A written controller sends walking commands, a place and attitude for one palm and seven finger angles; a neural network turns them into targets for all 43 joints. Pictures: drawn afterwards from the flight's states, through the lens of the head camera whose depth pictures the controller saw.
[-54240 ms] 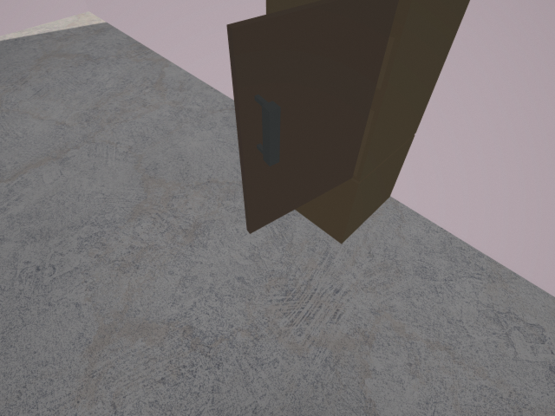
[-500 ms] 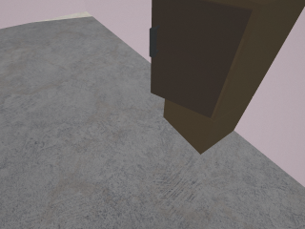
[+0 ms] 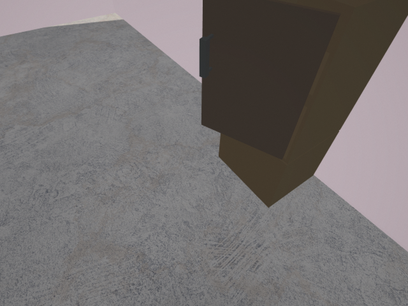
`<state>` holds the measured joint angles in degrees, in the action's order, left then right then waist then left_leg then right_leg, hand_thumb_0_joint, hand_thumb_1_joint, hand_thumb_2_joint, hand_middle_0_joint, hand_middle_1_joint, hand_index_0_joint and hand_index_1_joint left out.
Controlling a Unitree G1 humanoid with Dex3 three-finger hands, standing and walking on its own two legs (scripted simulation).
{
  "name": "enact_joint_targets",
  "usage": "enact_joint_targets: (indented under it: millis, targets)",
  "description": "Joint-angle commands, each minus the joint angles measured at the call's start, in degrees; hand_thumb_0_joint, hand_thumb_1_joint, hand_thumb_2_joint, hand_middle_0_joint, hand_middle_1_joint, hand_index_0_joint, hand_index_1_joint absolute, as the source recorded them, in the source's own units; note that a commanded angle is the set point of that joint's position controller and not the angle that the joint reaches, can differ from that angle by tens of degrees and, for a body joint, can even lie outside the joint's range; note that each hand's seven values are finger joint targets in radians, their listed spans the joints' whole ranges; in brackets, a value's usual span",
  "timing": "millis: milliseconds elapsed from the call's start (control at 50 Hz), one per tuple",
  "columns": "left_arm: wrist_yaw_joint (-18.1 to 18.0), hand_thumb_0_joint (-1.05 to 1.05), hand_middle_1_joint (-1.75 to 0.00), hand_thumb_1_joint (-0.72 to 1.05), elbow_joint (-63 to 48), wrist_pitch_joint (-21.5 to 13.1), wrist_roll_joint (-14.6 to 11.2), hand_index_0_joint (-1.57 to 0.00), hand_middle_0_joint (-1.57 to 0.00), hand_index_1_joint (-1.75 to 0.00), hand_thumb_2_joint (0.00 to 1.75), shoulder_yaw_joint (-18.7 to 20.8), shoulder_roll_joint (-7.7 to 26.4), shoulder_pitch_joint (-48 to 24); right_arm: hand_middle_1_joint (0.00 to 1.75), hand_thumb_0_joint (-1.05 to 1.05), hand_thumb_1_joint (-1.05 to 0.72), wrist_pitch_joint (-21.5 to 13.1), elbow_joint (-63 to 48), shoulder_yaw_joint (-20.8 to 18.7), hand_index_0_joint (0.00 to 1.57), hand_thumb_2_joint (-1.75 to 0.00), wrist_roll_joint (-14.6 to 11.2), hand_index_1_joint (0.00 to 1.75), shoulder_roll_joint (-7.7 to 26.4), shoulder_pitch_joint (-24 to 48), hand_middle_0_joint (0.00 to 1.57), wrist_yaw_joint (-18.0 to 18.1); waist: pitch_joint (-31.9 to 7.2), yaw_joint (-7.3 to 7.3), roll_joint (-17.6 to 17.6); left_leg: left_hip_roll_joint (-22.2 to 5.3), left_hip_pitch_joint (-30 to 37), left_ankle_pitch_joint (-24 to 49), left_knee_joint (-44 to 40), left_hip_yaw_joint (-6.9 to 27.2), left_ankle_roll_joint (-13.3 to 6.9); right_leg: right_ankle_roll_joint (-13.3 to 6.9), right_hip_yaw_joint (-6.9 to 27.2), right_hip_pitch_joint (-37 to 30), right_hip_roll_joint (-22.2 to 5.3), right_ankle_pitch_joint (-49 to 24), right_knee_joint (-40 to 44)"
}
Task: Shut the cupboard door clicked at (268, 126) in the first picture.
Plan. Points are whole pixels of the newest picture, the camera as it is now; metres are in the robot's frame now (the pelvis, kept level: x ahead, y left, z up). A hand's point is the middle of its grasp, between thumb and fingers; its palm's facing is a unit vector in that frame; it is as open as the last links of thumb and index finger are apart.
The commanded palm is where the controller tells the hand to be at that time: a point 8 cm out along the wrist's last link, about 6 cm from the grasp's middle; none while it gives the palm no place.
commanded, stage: walk to a spot facing it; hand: left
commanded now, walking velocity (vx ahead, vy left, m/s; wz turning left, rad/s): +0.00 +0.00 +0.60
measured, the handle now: (207, 55) +0.93 +0.04 +0.03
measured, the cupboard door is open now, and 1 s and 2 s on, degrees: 23 23 23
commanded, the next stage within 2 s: turn to face it in 1.90 s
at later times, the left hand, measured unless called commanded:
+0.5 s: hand out of the picture +0.00 +0.24 -0.20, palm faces +0.23 -0.94 -0.24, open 7.3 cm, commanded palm none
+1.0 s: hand out of the picture -0.03 +0.19 -0.16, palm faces +0.50 -0.81 -0.31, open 7.3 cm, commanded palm none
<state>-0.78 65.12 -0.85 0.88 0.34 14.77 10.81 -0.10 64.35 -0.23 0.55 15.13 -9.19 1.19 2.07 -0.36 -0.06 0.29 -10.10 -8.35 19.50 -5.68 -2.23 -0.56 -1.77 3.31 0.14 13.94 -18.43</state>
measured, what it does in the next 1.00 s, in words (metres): steps on the spot, turning left: right foot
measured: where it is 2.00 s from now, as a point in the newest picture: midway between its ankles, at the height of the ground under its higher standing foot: outside the picture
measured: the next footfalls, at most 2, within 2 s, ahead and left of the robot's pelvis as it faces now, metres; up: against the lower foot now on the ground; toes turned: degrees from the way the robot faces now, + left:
right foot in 0.84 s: +0.08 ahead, -0.12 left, +0.00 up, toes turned +27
left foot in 1.24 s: -0.04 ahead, +0.13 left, +0.00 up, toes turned +50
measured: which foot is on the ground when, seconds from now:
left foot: down 0.00-0.82, up 0.84-1.00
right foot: down 0.00-0.40, up 0.42-0.82, down 0.84-1.00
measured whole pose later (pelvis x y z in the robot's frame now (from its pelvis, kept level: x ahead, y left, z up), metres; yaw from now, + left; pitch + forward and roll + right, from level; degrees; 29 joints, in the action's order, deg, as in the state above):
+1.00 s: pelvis +0.01 -0.03 -0.01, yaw +33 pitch +1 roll +2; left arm -1.7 51.1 1.1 1.6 2.6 11.3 11.0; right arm 4.5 51.9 -5.6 1.4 15.6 -11.7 -1.2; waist 5.2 -2.5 -1.7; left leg 1.3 -30.9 -23.0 63.3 0.4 3.0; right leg -0.2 -5.0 12.4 -4.1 18.4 -29.8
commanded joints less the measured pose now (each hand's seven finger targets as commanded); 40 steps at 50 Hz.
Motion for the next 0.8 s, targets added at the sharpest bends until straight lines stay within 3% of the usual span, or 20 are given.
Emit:
enact_joint_targets:
  millis: [0,60,100,180,220,260,300,340,360,380,400,420,440,480,520,560,660,720,760,780]
  targets:
    - [-0.5,0.00,-0.30,0.90,-2.1,-0.7,-0.1,-0.20,-0.20,-0.30,0.90,1.8,9.7,0.5,0.30,0.00,-0.90,-0.8,-2.4,-1.8,0.20,-0.90,0.1,0.30,9.8,0.3,0.20,0.3,-1.1,-0.19,-0.7,-7.8,4.8,7.4,-2.7,9.3,0.5,-1.7,5.2,4.6,-7.4,-8.0,3.8]
    - [-1.1,0.00,-0.30,0.90,-2.3,0.6,-0.2,-0.20,-0.20,-0.30,0.90,1.4,5.8,2.7,0.30,0.00,-0.90,0.2,-2.6,-0.9,0.20,-0.90,0.2,0.30,4.8,-1.8,0.20,0.0,-1.6,-0.02,-0.7,-7.3,1.7,11.6,0.6,9.3,1.1,-0.9,3.0,3.5,-8.2,-10.7,-0.4]
    - [-1.4,0.00,-0.30,0.90,-3.2,1.2,-0.2,-0.20,-0.20,-0.30,0.90,2.2,6.5,3.3,0.30,0.00,-0.90,0.9,-3.6,-1.3,0.20,-0.90,0.3,0.30,5.2,-2.0,0.20,-0.1,-1.4,0.39,-0.5,-6.8,-1.5,12.2,3.1,9.8,1.2,-1.2,2.1,2.8,-9.0,-11.4,-3.0]
    - [-1.6,0.00,-0.30,0.90,-6.3,1.6,0.1,-0.20,-0.20,-0.30,0.90,3.8,8.5,4.4,0.30,0.00,-0.90,1.7,-6.5,-2.4,0.20,-0.90,0.3,0.30,4.7,-1.9,0.20,-0.3,-2.9,1.02,3.8,-3.7,-8.1,11.8,12.7,8.1,2.1,-4.9,3.2,-0.3,-14.3,-18.8,-5.8]
    - [-1.8,0.00,-0.30,0.90,-8.0,1.6,0.3,-0.20,-0.20,-0.30,0.90,4.4,9.0,4.4,0.30,0.00,-0.90,2.4,-8.5,-2.9,0.20,-0.90,0.6,0.30,3.8,-1.0,0.20,-0.5,-0.7,1.60,9.1,-1.6,-13.7,-9.0,25.1,5.0,3.3,-9.6,5.0,0.0,-20.4,-25.1,-4.2]
    - [-2.1,0.00,-0.30,0.90,-9.8,1.5,1.0,-0.20,-0.20,-0.30,0.90,4.8,9.2,2.5,0.30,0.00,-0.90,2.8,-10.4,-3.7,0.20,-0.90,0.4,0.30,3.3,0.0,0.20,-0.8,2.6,1.14,9.2,-3.4,-17.1,-21.6,33.8,5.0,3.5,-12.1,4.7,2.4,-24.5,-30.9,-4.3]
    - [-1.9,0.00,-0.30,0.90,-11.3,1.4,1.2,-0.20,-0.20,-0.30,0.90,5.3,9.9,0.3,0.30,0.00,-0.90,3.0,-11.6,-3.6,0.20,-0.90,0.2,0.30,2.1,-1.1,0.20,-1.3,3.5,-0.52,6.9,-4.3,-14.5,-19.3,27.0,3.9,3.8,-9.2,-0.4,4.0,-22.5,-32.1,-8.4]
    - [-1.5,0.00,-0.30,0.90,-12.1,1.4,0.6,-0.20,-0.20,-0.30,0.90,5.3,9.5,0.3,0.30,0.00,-0.90,2.6,-11.2,-3.8,0.20,-0.90,0.6,0.30,2.6,-5.7,0.20,-1.8,0.0,-2.47,4.3,-2.8,-4.8,-4.8,14.4,1.6,3.0,-4.0,-5.6,6.6,-18.1,-29.1,-18.3]
    - [-1.3,0.00,-0.30,0.90,-13.1,1.8,0.0,-0.20,-0.20,-0.30,0.90,5.2,7.8,2.3,0.30,0.00,-0.90,2.1,-10.9,-4.5,0.20,-0.90,1.1,0.30,6.2,-9.9,0.20,-1.7,-3.2,-3.66,-7.9,-9.2,2.2,14.9,6.8,13.1,-0.9,0.5,-8.7,14.6,-12.5,-14.2,-29.6]
    - [-1.1,0.00,-0.30,0.90,-15.4,2.1,-0.4,-0.20,-0.20,-0.30,0.90,4.4,4.2,2.1,0.30,0.00,-0.90,1.8,-10.7,-5.8,0.20,-0.90,1.3,0.30,11.6,-13.0,0.20,-1.3,-5.2,-4.40,-22.1,-22.0,5.7,33.0,1.4,32.1,-9.4,3.8,-7.3,24.0,-4.5,23.7,-42.6]
    - [-1.6,0.00,-0.30,0.90,-16.4,3.0,0.3,-0.20,-0.20,-0.30,0.90,4.4,5.2,-0.9,0.30,0.00,-0.90,2.2,-9.6,-5.9,0.20,-0.90,1.2,0.30,11.9,-14.5,0.20,-0.8,-6.8,-5.53,-13.5,-22.1,1.8,14.1,-2.2,33.9,-9.7,2.3,0.7,22.9,-3.8,24.9,-48.0]
    - [-1.4,0.00,-0.30,0.90,-16.6,3.0,0.3,-0.20,-0.20,-0.30,0.90,4.7,4.2,-2.7,0.30,0.00,-0.90,2.0,-10.8,-5.9,0.20,-0.90,1.4,0.30,11.5,-12.0,0.20,-0.3,-4.3,-4.20,-11.2,-20.4,-1.4,1.0,-3.7,34.3,-8.5,2.1,2.7,26.5,-4.7,20.2,-49.3]
    - [-1.0,0.00,-0.30,0.90,-16.6,2.8,0.5,-0.20,-0.20,-0.30,0.90,4.8,4.7,-4.0,0.30,0.00,-0.90,1.7,-11.9,-5.5,0.20,-0.90,1.4,0.30,9.7,-9.2,0.20,-0.1,-2.2,-3.40,-7.6,-18.6,-3.9,-4.4,-4.4,33.0,-7.9,2.3,3.9,27.6,-5.3,15.2,-49.3]
    - [-0.5,0.00,-0.30,0.90,-16.0,2.4,0.6,-0.20,-0.20,-0.30,0.90,5.1,3.7,-2.1,0.30,0.00,-0.90,1.1,-12.7,-5.0,0.20,-0.90,1.4,0.30,8.1,-6.8,0.20,0.3,-2.4,-1.59,-4.7,-15.1,-3.2,-0.9,-3.8,28.1,-6.5,3.2,3.9,28.2,-5.1,9.3,-47.5]
    - [-0.4,0.00,-0.30,0.90,-15.6,2.3,0.5,-0.20,-0.20,-0.30,0.90,5.0,3.1,-0.5,0.30,0.00,-0.90,0.9,-12.9,-5.0,0.20,-0.90,1.2,0.30,7.9,-6.4,0.20,0.4,-5.6,-1.15,-4.3,-13.8,-0.1,3.5,-2.5,25.4,-6.9,3.7,3.4,27.2,-4.4,8.6,-43.7]
    - [-0.3,0.00,-0.30,0.90,-16.1,2.3,0.5,-0.20,-0.20,-0.30,0.90,4.8,2.8,-0.7,0.30,0.00,-0.90,1.0,-12.8,-5.3,0.20,-0.90,1.2,0.30,8.3,-6.9,0.20,0.3,-7.5,-1.46,-5.0,-13.0,1.6,5.0,-1.9,25.7,-7.3,3.9,3.0,26.5,-3.3,9.1,-39.9]
    - [-0.5,0.00,-0.30,0.90,-17.8,2.5,0.4,-0.20,-0.20,-0.30,0.90,4.6,2.7,-2.1,0.30,0.00,-0.90,1.9,-13.1,-6.2,0.20,-0.90,1.4,0.30,9.0,-6.7,0.20,-0.2,-5.9,-2.09,-8.6,-11.4,-1.2,1.1,-2.2,28.4,-7.0,3.9,2.3,22.9,-1.3,10.2,-31.3]
    - [-0.8,0.00,-0.30,0.90,-17.5,2.6,0.1,-0.20,-0.20,-0.30,0.90,4.6,3.2,0.7,0.30,0.00,-0.90,2.5,-14.3,-6.7,0.20,-0.90,1.5,0.30,9.3,-4.3,0.20,-0.5,-5.8,-0.70,-10.6,-9.4,-5.6,-1.1,-2.0,30.0,-6.0,3.1,1.6,15.5,0.7,9.8,-22.4]
    - [-0.9,0.00,-0.30,0.90,-16.3,2.4,0.1,-0.20,-0.20,-0.30,0.90,5.1,4.5,5.7,0.30,0.00,-0.90,2.9,-15.4,-6.9,0.20,-0.90,1.0,0.30,8.5,-1.6,0.20,-0.7,-6.2,1.79,-9.5,-6.2,-12.9,-6.3,0.2,28.2,-3.3,2.5,0.5,4.6,1.2,3.7,-11.2]
    - [-1.2,0.00,-0.30,0.90,-16.2,2.0,0.4,-0.20,-0.20,-0.30,0.90,5.7,7.0,7.9,0.30,0.00,-0.90,3.2,-16.1,-6.8,0.20,-0.90,0.6,0.30,6.4,-1.2,0.20,-1.0,-5.2,2.88,-4.2,-2.1,-20.0,-12.9,5.3,25.2,-0.5,0.8,4.8,-1.3,-3.5,5.7,-2.4]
